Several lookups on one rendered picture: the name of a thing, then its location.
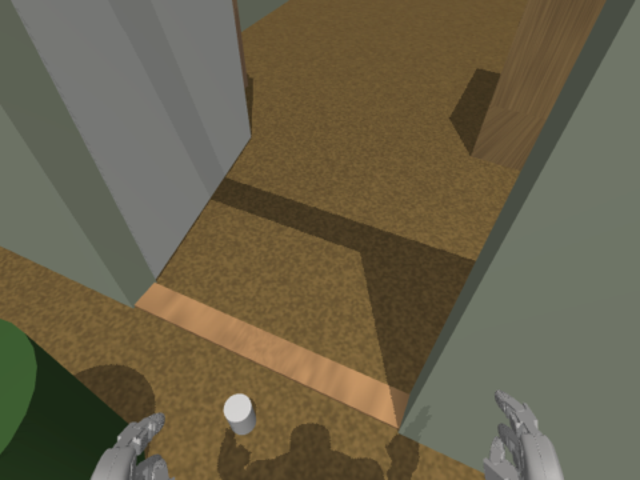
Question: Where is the left robot hand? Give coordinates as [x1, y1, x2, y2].
[90, 413, 175, 480]

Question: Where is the right robot hand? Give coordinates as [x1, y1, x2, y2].
[483, 390, 564, 480]

